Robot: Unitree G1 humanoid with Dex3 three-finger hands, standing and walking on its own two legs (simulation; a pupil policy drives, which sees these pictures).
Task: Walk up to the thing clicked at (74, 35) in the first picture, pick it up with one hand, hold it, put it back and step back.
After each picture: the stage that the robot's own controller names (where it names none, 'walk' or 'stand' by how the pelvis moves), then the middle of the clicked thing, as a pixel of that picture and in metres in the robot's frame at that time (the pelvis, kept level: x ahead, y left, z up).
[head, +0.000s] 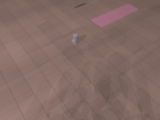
stand; (75, 38) +1.46 +0.07 -0.72
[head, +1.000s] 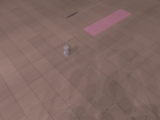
walk; (66, 51) +1.32 +0.23 -0.71
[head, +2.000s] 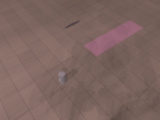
walk; (62, 77) +0.85 +0.24 -0.71
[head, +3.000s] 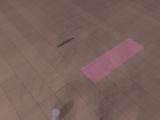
walk; (56, 115) +0.51 +0.18 -0.69
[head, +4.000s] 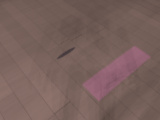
stand; out of the picture +0.32 +0.18 -0.71
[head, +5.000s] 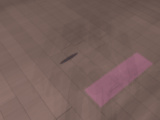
stand; out of the picture +0.31 +0.17 -0.73
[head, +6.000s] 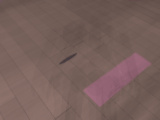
stand; out of the picture +0.32 +0.17 -0.73
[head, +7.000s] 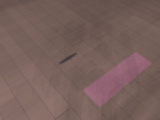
stand; out of the picture +0.31 +0.18 -0.73
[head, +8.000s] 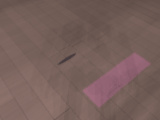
go down; out of the picture +0.30 +0.18 -0.73
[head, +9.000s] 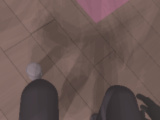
go down; (34, 72) +0.39 +0.21 -0.35
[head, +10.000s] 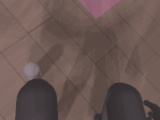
go down; (33, 72) +0.38 +0.22 -0.31
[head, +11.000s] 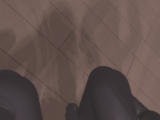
close in; out of the picture +0.36 +0.26 -0.22
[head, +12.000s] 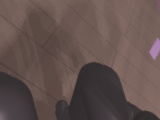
close; out of the picture +0.37 +0.26 -0.21
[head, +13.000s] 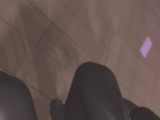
lift; out of the picture +0.37 +0.27 -0.22
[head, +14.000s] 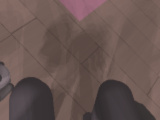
lift; out of the picture +0.30 +0.27 -0.10
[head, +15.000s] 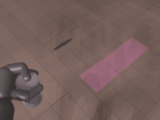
hold; (30, 90) +0.32 +0.17 +0.03
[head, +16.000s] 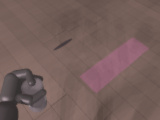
hold; (35, 95) +0.32 +0.17 -0.02
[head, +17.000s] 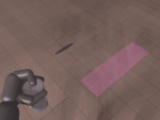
hold; (36, 96) +0.32 +0.17 -0.01
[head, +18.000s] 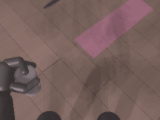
crouch; (29, 81) +0.36 +0.19 -0.08
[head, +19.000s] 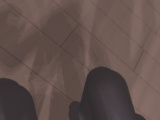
lower; out of the picture +0.38 +0.27 -0.21
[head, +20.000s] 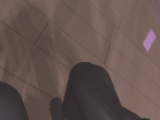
lower; out of the picture +0.39 +0.29 -0.23
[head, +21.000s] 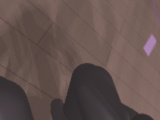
lower; out of the picture +0.38 +0.29 -0.23
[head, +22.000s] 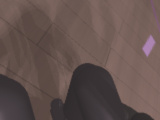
lower; out of the picture +0.38 +0.29 -0.23
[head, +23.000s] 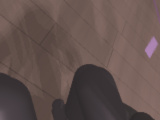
loosen; out of the picture +0.37 +0.29 -0.23
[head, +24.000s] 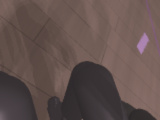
withdraw; out of the picture +0.36 +0.28 -0.22
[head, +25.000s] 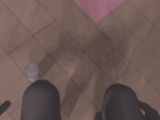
walk; (33, 73) +0.40 +0.23 -0.34
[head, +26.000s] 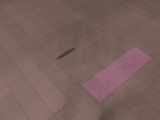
stand; out of the picture +0.32 +0.18 -0.66
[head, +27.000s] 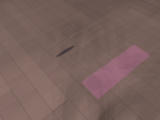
stand; out of the picture +0.34 +0.20 -0.66
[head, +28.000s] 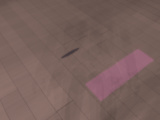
stand; out of the picture +0.34 +0.18 -0.70
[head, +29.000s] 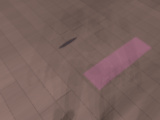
walk; out of the picture +0.37 +0.19 -0.71
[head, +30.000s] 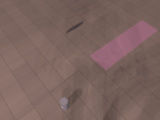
walk; (64, 103) +0.50 +0.17 -0.70
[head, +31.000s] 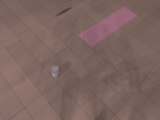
walk; (55, 71) +0.79 +0.20 -0.70
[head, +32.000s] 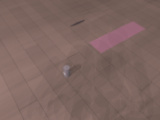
stand; (66, 71) +0.96 +0.17 -0.71
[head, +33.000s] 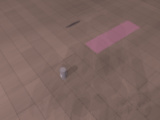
stand; (63, 73) +0.96 +0.19 -0.73
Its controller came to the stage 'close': yes
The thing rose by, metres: 0.69
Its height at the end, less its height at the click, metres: +0.00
